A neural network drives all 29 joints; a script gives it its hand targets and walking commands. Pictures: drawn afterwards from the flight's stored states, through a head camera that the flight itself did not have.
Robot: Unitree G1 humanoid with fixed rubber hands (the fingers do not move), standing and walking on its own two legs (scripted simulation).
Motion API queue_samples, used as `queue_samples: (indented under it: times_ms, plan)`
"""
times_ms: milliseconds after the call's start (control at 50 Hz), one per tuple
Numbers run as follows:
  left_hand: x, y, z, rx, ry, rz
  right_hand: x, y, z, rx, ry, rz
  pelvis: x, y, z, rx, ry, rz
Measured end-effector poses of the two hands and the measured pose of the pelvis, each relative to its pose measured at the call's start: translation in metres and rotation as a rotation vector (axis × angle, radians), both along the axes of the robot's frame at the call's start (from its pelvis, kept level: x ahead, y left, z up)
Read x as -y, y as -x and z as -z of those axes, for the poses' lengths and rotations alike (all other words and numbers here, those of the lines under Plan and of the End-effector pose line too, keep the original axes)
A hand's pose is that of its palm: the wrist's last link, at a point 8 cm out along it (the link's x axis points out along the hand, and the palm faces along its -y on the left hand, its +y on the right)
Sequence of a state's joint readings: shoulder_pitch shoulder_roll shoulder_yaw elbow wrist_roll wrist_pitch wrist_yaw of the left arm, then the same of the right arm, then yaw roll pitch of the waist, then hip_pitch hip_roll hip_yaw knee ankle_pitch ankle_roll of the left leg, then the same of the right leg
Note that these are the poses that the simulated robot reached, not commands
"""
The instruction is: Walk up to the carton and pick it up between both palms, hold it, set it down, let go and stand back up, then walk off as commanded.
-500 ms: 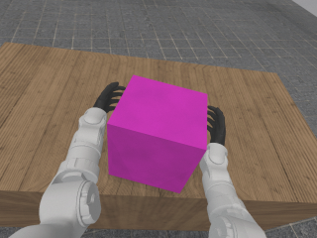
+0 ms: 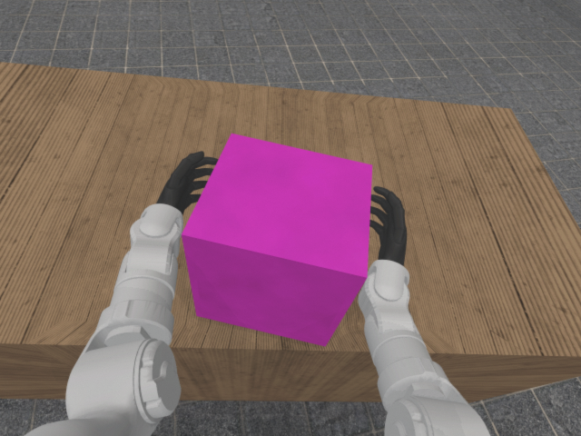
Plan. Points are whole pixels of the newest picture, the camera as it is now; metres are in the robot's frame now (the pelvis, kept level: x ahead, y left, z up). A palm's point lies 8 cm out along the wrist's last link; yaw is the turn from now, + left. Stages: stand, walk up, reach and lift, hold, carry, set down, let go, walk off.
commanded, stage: set down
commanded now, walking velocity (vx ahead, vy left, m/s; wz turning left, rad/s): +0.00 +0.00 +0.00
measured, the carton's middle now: (280, 244) +0.39 -0.04 -0.02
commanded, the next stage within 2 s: none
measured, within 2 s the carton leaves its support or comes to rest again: rests again in 0.26 s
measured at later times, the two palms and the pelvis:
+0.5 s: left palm (176, 199) +0.43 +0.12 +0.05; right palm (386, 253) +0.33 -0.18 +0.04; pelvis +0.00 +0.03 +0.00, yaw -2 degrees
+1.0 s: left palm (175, 206) +0.42 +0.12 +0.04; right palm (387, 255) +0.33 -0.18 +0.03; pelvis -0.01 +0.01 +0.00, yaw -1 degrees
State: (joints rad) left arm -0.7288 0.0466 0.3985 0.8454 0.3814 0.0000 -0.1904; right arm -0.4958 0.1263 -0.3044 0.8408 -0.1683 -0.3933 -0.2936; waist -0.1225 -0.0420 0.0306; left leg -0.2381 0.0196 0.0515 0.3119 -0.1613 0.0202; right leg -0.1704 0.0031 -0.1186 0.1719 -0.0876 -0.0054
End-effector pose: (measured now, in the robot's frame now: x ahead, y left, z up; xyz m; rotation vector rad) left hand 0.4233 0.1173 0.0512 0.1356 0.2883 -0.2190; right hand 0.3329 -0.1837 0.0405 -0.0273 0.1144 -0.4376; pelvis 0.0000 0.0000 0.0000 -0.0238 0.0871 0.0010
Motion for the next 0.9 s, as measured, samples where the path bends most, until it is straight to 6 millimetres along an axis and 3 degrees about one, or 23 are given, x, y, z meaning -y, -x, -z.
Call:
queue_samples:
  times_ms: [200,500,900]
  plan:
    - [0.000,0.000,0.001,0.000,0.013,0.024,-0.003,0.008,0.000,-0.007,0.016,0.027,-0.008,0.013,0.002,-0.032,0.001,0.017]
    - [0.000,-0.010,0.004,-0.001,0.005,0.039,-0.005,0.004,0.004,0.015,0.000,0.048,-0.026,-0.003,0.004,-0.012,0.012,0.036]
    - [-0.001,0.000,0.009,0.023,0.003,0.023,-0.003,0.006,0.008,0.035,0.014,0.025,-0.009,0.010,0.004,-0.026,0.006,0.014]
